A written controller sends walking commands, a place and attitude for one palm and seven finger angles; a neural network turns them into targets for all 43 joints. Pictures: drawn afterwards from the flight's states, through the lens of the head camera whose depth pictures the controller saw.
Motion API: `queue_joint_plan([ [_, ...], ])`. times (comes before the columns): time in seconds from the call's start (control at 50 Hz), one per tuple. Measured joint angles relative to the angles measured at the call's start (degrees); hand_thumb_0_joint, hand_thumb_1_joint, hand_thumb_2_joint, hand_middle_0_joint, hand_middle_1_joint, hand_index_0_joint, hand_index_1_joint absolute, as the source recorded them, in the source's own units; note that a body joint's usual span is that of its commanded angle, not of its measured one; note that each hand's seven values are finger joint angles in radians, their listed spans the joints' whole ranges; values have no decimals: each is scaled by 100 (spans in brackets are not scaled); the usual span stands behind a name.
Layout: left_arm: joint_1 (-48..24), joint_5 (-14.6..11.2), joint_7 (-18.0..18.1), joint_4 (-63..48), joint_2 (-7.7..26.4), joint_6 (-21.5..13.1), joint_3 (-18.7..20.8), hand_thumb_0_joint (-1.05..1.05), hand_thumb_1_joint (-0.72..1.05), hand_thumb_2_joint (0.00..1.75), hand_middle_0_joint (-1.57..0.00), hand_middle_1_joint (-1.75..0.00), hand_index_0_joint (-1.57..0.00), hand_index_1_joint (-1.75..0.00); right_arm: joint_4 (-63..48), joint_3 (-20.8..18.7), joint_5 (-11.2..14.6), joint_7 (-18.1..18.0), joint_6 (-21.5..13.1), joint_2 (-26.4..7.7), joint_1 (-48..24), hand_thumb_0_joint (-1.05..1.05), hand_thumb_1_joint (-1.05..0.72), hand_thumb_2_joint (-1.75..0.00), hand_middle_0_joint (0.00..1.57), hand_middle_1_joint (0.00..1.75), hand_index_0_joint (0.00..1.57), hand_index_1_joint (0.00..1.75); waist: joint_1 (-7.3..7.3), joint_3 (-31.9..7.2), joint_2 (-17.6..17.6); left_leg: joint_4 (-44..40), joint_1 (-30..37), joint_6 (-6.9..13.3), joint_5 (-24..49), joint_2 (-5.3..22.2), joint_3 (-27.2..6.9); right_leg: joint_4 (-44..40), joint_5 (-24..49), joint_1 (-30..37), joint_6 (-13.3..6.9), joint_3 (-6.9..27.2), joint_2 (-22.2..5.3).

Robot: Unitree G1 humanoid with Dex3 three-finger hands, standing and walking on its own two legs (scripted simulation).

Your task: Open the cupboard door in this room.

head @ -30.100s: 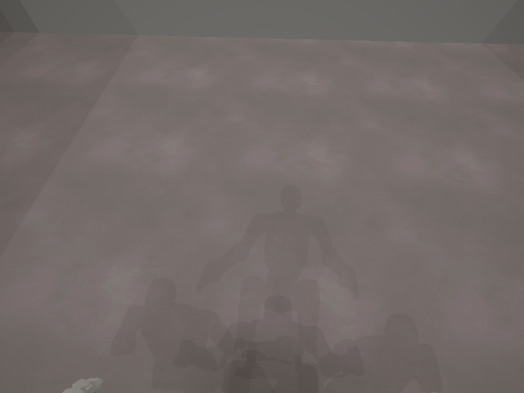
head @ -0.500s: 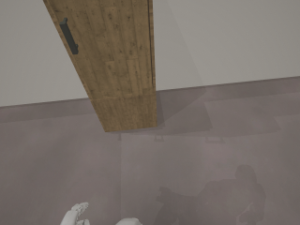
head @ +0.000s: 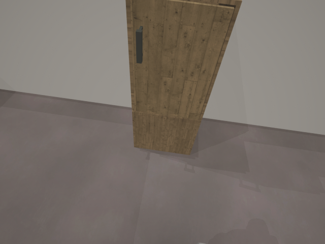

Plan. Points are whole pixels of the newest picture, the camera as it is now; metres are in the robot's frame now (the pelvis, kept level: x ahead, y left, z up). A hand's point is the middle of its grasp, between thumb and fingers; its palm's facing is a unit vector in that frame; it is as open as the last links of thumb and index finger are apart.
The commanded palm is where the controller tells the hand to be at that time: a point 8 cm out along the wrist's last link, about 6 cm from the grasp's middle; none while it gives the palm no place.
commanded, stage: take the last steps up to it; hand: left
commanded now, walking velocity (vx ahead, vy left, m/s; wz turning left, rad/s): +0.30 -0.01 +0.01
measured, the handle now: (140, 44) +0.82 +0.17 +0.07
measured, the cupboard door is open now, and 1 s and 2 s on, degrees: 0 0 0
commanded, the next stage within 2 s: come to a stop and stand still in 0.56 s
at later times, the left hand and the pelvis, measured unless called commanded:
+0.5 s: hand (129, 203) +0.26 +0.12 -0.17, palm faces +0.01 -0.98 -0.19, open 7.3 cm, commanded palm none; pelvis +0.16 -0.05 -0.02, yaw +1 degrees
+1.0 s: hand (117, 208) +0.25 +0.16 -0.19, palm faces +0.06 -0.98 -0.20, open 7.3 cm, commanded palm none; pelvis +0.25 -0.03 -0.01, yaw -1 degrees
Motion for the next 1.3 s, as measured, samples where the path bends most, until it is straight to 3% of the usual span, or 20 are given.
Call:
queue_joint_plan([
  [0.1, -211, -16, -8, -78, -108, -57, -24, 1, 91, 90, -19, -30, -20, -29, 302, 22, 42, -36, -89, 141, 488, 0, -92, -90, 20, 30, 20, 30, -50, -20, 4, -571, 485, 54, 100, -144, -13, 102, 533, -488, 103, 96, -73],
  [0.2, -556, -42, -28, -185, -246, -44, -29, 0, 91, 90, -19, -30, -20, -29, 576, 9, 28, -71, -124, 271, 930, 0, -92, -90, 20, 30, 20, 30, -201, 36, 15, -776, 836, 18, -58, -212, -10, -461, 765, -668, 97, 63, -114],
  [0.34, -1097, -68, -68, -465, -424, -185, -53, 0, 91, 90, -19, -30, -20, -29, 878, -37, -24, -95, -107, 257, 1318, 0, -91, -90, 21, 30, 20, 30, -475, 217, 190, -421, 1134, -210, -737, -47, 26, -2112, 699, -147, -241, -138, 106],
  [0.38, -1167, -44, -57, -568, -421, -382, -63, 0, 91, 90, -19, -30, -20, -29, 965, -50, 18, -69, -75, 266, 1411, 0, -91, -90, 21, 30, 20, 30, -447, 247, 194, 568, 842, -247, -1142, 47, 23, -2570, 1160, 215, -416, -204, 188],
  [0.44, -1195, -85, 18, -589, -512, -549, -70, 0, 91, 90, -20, -30, -20, -30, 948, -97, 97, -35, 61, 175, 1187, 1, -91, -90, 21, 30, 20, 30, -419, 372, 311, 3530, -403, -129, -1236, 97, -247, -2217, 775, 343, -543, -350, 272],
  [0.46, -1152, -94, 39, -573, -543, -538, -73, 0, 91, 90, -20, -30, -20, -30, 895, -122, 87, -21, 97, 131, 1080, 1, -91, -90, 20, 30, 20, 30, -399, 367, 335, 4148, -791, -99, -1060, 129, -252, -2304, 686, 465, -548, -377, 301],
  [0.5, -1017, -88, 91, -493, -603, -504, -72, 0, 91, 90, -20, -30, -20, -30, 738, -160, 39, 4, 140, 35, 820, 1, -91, -90, 20, 30, 20, 30, -375, 323, 367, 4620, -1445, -110, -633, 258, -206, -2628, 715, 720, -510, -405, 358],
  [0.56, -804, -95, 205, -379, -551, -499, 47, -2, 94, 90, -20, -30, -21, -30, 452, -194, -10, 22, 135, -47, 451, 1, -91, -90, 20, 30, 20, 30, -355, 191, 377, 4123, -2057, -225, -297, 470, -149, -3127, 823, 1057, -521, -448, 430],
  [0.62, -593, -54, 171, -236, -457, -481, 25, -2, 95, 90, -20, -30, -21, -30, 238, -192, -19, 44, 107, -79, 126, 0, -92, -90, 20, 30, 19, 30, -286, 69, 351, 3148, -2236, -328, -113, 584, -57, -3465, 839, 1342, -515, -452, 464],
  [0.72, -273, -39, 131, -15, -438, -462, -27, -1, 93, 90, -20, -30, -20, -30, 87, -141, 2, 74, 54, -62, -326, 0, -92, -90, 20, 30, 19, 30, -78, 1, 301, 1796, -1991, -428, 153, 539, 39, -3643, 673, 1723, -402, -435, 476],
  [0.78, -92, -61, 186, 107, -493, -366, -89, 0, 92, 90, -20, -30, -20, -30, 72, -56, 15, 42, -14, -52, -516, 0, -92, -90, 20, 30, 19, 30, 30, 4, 326, 777, -1451, -432, 1035, 484, 39, -3353, 379, 1803, -270, -398, 490],
  [0.88, -82, -112, 289, 186, -445, -101, -160, 0, 92, 90, -20, -30, -20, -30, 128, 69, 56, -71, 41, 229, -827, 0, -91, -90, 20, 30, 20, 30, 153, 150, -50, 635, -1154, -158, 551, 246, 302, -2422, -504, 1549, -64, -77, 239],
  [0.98, -266, -99, 261, -10, -425, 56, -64, 0, 91, 90, -20, -30, -20, -30, -9, -24, 47, -155, 176, 316, -1080, -1, -92, -90, 20, 30, 20, 30, 66, 392, 61, 400, -1180, -147, 768, 320, 351, -733, -999, 704, -3, 265, 356],
  [1.04, -379, -85, 245, -176, -337, 115, 34, 0, 91, 90, -20, -30, -20, -30, -65, -98, 15, -148, 231, 233, -1109, -1, -92, -90, 21, 30, 20, 30, 5, 437, 109, 395, -1287, -208, 846, 398, 359, -333, -923, 394, 31, 345, 360],
  [1.1, -488, -75, 229, -312, -266, 120, 80, 0, 91, 90, -20, -30, -20, -30, -30, -170, -20, -113, 287, 87, -1020, -1, -92, -90, 21, 30, 20, 30, -43, 405, 183, 450, -1393, -297, 899, 463, 317, -821, -807, 481, 12, 294, 289],
  [1.18, -479, -39, 207, -416, -201, -25, 46, 0, 91, 90, -19, -30, -20, -29, 67, -250, 0, -58, 383, -105, -775, 0, -91, -90, 21, 30, 20, 30, -105, 225, 243, 837, -1652, -449, 776, 498, 241, -2516, -49, 1105, -111, 206, 204],
  [1.24, -477, 1, 204, -357, -334, -30, -36, 0, 91, 90, -19, -30, -20, -29, 151, -299, 26, -27, 540, -266, -583, 0, -91, -90, 20, 30, 20, 30, -156, 172, 414, 1542, -1809, -392, -374, 403, -97, -2469, 142, 1124, -285, 107, 295],
  [1.3, -439, 0, 191, -294, -455, -14, -85, 0, 91, 90, -19, -30, -20, -29, 257, -296, 22, -6, 561, -322, -384, 0, -92, -90, 20, 30, 20, 30, -170, 61, 397, 2313, -1826, -322, -614, 257, -210, -2784, 346, 1226, -365, 115, 337],
])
